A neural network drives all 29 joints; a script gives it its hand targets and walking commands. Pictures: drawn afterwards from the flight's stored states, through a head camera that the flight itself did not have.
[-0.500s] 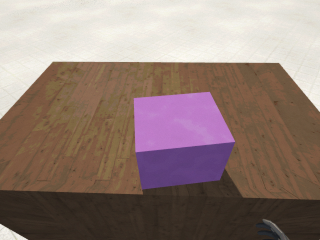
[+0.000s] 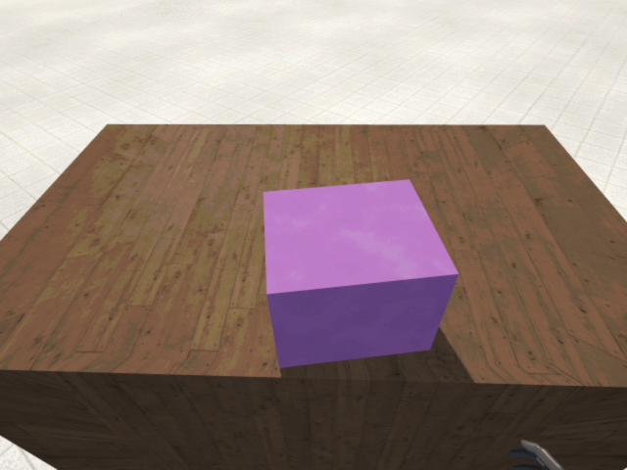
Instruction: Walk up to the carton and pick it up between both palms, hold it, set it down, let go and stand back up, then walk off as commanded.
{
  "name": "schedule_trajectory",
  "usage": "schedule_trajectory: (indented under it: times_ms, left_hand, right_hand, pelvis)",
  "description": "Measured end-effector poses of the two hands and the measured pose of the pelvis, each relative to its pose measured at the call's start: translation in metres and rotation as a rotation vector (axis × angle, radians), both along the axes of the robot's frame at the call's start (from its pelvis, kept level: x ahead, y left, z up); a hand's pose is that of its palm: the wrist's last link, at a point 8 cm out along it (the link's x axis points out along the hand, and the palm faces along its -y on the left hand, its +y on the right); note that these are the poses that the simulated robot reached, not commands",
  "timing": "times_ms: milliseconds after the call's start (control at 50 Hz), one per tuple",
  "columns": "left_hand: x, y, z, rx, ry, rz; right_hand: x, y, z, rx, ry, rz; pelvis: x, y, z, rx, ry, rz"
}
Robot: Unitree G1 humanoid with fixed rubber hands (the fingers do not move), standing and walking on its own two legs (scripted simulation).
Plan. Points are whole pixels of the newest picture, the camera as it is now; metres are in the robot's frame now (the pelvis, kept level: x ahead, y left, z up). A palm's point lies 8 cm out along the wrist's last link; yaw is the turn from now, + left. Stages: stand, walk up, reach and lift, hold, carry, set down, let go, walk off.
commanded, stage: stand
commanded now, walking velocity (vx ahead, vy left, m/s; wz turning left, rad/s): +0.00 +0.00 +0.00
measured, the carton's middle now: (346, 270) +0.42 -0.01 +0.03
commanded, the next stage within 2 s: none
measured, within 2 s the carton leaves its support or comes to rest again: neither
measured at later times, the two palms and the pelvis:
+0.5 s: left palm out of the picture +0.04 +0.30 -0.11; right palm out of the picture +0.13 -0.29 -0.09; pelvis -0.01 +0.00 +0.00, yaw +0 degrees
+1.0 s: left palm out of the picture +0.04 +0.30 -0.11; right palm out of the picture +0.12 -0.29 -0.09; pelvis -0.01 +0.00 +0.00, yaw +0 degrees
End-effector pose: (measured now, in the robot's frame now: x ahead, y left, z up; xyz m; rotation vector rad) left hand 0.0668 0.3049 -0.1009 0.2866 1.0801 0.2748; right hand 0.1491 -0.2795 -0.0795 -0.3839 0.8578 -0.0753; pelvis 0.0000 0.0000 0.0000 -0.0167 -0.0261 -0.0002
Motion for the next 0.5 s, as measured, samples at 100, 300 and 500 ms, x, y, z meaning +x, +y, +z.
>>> schedule_trajectory:
  times_ms: [100,300,500]
  left_hand:
    - [-0.005,-0.001,-0.001,-0.002,0.004,0.003]
    - [-0.015,-0.001,-0.002,-0.004,0.016,0.008]
    - [-0.024,-0.002,-0.004,-0.006,0.040,0.013]
  right_hand:
    - [-0.005,-0.001,0.000,-0.001,0.003,-0.003]
    - [-0.016,-0.004,-0.003,-0.002,0.018,-0.012]
    - [-0.024,-0.006,-0.006,-0.002,0.042,-0.020]
  pelvis:
    - [-0.004,0.000,0.000,0.000,-0.005,0.000]
    - [-0.010,-0.001,0.000,0.001,-0.014,0.000]
    - [-0.013,-0.002,0.000,0.003,-0.018,0.000]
